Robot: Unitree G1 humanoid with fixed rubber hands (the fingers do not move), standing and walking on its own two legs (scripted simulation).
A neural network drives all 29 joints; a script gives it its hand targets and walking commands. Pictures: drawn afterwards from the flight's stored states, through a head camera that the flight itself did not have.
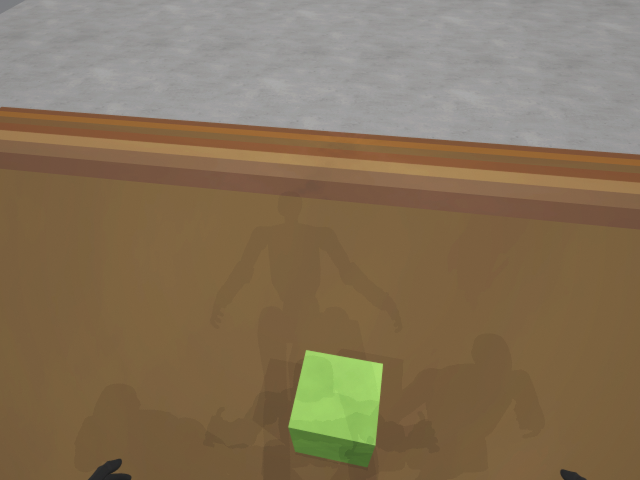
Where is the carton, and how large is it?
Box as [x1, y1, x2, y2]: [288, 350, 382, 466]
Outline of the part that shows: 306,350 288,426 295,451 367,466 375,444 382,364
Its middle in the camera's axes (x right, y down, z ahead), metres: +0.05 +0.48 +1.08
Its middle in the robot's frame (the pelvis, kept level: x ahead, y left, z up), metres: +0.40 -0.01 -0.66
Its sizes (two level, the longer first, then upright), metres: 0.210 0.200 0.250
